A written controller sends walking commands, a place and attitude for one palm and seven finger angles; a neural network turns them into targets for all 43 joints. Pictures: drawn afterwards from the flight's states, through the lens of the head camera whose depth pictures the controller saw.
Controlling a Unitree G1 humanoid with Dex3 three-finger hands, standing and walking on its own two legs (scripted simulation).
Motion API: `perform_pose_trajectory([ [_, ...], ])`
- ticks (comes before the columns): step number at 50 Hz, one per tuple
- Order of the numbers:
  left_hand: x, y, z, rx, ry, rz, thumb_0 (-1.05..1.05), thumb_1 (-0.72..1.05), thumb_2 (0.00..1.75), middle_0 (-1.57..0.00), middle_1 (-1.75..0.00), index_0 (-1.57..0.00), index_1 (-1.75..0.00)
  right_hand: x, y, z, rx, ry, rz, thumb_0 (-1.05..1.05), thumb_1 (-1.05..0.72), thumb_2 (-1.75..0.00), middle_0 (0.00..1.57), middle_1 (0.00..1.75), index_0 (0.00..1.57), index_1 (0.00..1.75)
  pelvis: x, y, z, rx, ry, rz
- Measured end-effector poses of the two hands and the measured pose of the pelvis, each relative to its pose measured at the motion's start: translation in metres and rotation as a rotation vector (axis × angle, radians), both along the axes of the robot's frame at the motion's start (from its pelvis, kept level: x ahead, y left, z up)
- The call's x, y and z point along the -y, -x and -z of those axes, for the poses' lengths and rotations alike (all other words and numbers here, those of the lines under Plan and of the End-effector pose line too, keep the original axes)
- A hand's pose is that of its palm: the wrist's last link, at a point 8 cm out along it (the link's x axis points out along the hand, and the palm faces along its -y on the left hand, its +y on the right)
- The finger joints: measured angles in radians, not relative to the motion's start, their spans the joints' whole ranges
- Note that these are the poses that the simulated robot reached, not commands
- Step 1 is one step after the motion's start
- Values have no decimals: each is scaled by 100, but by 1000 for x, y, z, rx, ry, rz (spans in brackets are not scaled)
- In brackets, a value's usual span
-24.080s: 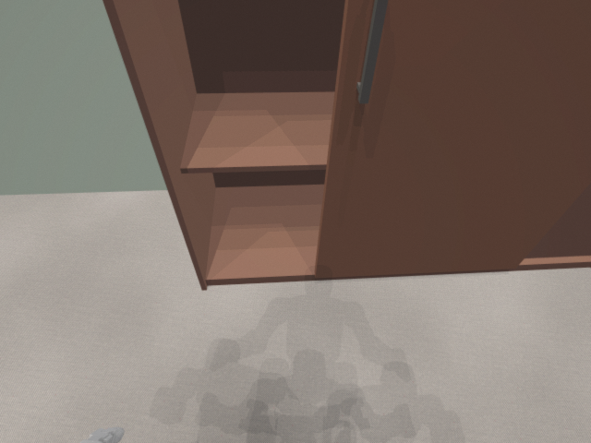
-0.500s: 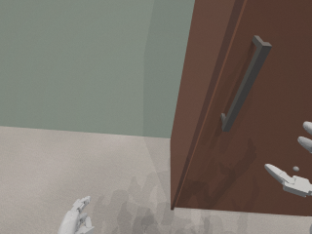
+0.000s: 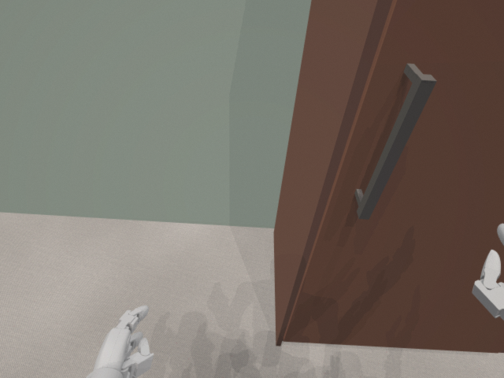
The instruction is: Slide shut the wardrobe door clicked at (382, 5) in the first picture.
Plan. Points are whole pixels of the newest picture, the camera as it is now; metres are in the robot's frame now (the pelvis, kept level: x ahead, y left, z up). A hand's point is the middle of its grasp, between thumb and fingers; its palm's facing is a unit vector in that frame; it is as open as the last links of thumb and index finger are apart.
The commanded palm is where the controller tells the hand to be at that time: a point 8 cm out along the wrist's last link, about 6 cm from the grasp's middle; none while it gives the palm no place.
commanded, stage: draw the hand back to the body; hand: right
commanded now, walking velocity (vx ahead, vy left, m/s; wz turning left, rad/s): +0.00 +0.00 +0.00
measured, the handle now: (384, 151) +0.40 -0.22 +0.20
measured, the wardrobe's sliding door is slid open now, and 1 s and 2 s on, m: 0.00 0.00 0.00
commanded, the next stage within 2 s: step back with the hand held close in 0.16 s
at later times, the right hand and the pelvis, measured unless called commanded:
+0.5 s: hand (477, 288) +0.18 -0.26 +0.15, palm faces +0.40 +0.80 -0.45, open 7.5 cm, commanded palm +0.13 -0.30 +0.17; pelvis -0.02 +0.00 +0.00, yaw +2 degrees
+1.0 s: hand out of the picture +0.11 -0.30 +0.15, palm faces +0.46 +0.77 -0.44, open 7.5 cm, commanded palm +0.05 -0.33 +0.17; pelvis -0.10 -0.03 -0.02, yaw +0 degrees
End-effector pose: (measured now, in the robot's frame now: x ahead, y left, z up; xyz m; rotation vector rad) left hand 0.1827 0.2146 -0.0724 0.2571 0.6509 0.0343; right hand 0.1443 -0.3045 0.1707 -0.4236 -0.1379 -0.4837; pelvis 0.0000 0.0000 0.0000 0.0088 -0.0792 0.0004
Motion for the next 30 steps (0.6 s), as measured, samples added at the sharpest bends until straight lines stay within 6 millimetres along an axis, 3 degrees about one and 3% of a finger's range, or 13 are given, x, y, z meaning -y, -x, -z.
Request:
perform_pose_trajectory([
  [15,-9,16,4,-20,3,-24,1,90,90,-21,-30,-21,-30,-7,5,-2,0,5,-15,2,-89,-90,21,31,20,30,-6,7,-1,13,-1,-5],
  [18,-12,19,3,-30,-1,-32,1,90,90,-21,-30,-21,-30,-4,5,-10,29,48,-18,2,-89,-90,21,31,21,30,-6,10,-1,-11,-10,-3],
  [30,-19,53,0,-65,-37,-163,1,90,90,-21,-30,-21,-30,0,7,3,-61,118,-135,2,-89,-90,21,31,21,30,14,34,2,-83,-2,-36],
])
